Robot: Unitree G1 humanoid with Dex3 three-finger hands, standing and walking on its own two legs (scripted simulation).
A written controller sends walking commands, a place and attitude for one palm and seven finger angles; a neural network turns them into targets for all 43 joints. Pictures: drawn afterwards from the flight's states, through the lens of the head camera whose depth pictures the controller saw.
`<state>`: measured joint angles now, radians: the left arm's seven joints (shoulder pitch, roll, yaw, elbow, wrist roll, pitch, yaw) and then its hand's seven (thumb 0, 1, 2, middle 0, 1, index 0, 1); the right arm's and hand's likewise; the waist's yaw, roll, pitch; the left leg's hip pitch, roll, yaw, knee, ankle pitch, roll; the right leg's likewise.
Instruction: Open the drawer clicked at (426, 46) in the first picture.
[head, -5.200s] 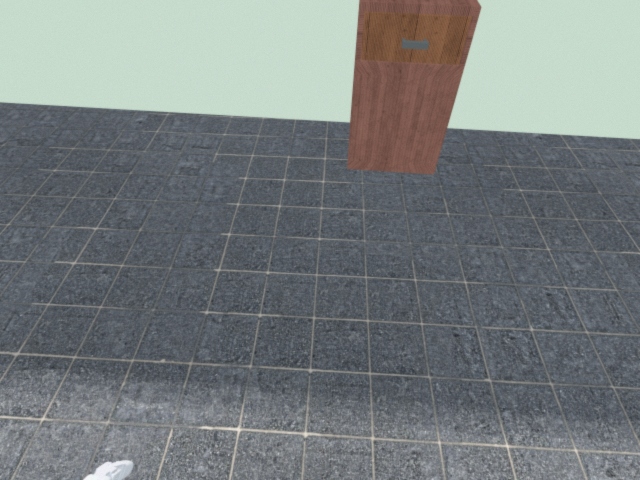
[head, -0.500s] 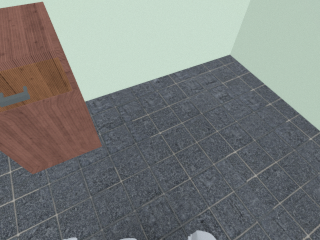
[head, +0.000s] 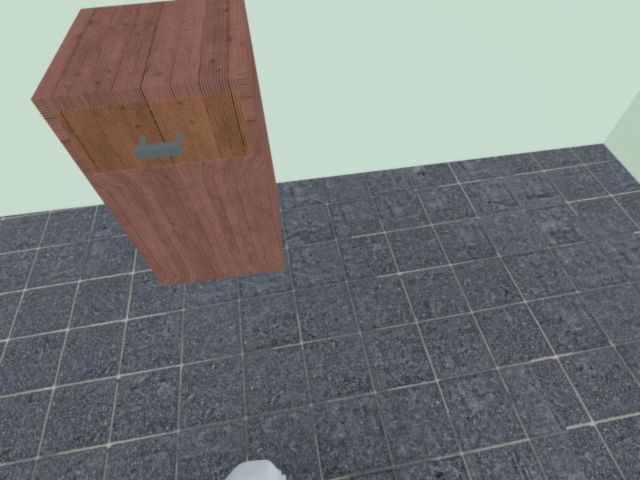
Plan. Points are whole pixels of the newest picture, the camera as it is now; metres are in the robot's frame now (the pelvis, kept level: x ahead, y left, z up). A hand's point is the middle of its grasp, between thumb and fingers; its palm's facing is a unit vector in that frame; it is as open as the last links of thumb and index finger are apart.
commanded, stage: turn to face it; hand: left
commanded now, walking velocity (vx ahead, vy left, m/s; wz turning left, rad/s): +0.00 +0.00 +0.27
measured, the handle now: (160, 144) +0.80 +0.44 -0.11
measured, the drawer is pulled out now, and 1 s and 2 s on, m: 0.00 0.00 0.00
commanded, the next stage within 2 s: take the last steps up to it in 0.14 s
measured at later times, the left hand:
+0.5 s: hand out of the picture +0.05 +0.22 -0.16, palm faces +0.13 -0.96 -0.24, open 7.4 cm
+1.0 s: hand out of the picture +0.00 +0.20 -0.18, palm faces +0.31 -0.94 -0.15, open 7.4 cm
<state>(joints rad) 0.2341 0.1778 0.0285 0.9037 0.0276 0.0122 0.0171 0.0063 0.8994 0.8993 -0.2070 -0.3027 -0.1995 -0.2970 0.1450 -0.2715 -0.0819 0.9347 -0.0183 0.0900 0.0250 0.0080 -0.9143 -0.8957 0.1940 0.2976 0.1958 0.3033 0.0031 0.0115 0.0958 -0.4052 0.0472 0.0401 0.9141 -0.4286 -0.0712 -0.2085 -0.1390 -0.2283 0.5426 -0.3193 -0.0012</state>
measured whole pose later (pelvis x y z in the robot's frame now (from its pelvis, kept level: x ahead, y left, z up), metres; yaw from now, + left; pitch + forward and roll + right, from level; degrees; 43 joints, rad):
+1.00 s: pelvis +0.15 +0.08 -0.02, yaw +11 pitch +0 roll -1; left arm 0.50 0.11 0.03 1.16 0.02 -0.04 0.01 0.01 0.90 0.90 -0.21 -0.30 -0.20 -0.30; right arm 0.17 -0.18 -0.04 1.02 -0.03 -0.02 0.03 0.01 -0.91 -0.90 0.19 0.30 0.20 0.30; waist 0.05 0.00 0.07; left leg -0.41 0.07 0.12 0.60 -0.20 0.04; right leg 0.02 -0.12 -0.18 0.50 -0.48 0.06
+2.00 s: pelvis +0.29 +0.15 +0.00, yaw +10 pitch -1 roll -1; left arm 0.21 0.22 0.07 1.05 0.02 0.06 0.02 0.00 0.91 0.90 -0.20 -0.30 -0.19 -0.30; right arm 0.21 -0.14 -0.02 1.02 -0.03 0.02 -0.04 0.00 -0.93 -0.90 0.20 0.30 0.20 0.30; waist 0.02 -0.05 0.03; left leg -0.21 0.01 0.05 0.48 -0.26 0.02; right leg -0.40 -0.02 -0.01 0.84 -0.38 0.01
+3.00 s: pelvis +0.31 +0.06 +0.00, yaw +9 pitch -1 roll +1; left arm 0.32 0.08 0.01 1.16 0.00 0.00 0.04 0.01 0.91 0.90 -0.20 -0.30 -0.20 -0.30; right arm 0.26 -0.14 -0.01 1.14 -0.01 0.02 -0.06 0.00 -0.91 -0.90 0.20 0.30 0.20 0.30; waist 0.01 0.02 0.05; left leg -0.16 0.11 0.01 0.42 -0.25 -0.08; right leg -0.07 0.06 -0.10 0.41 -0.33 -0.09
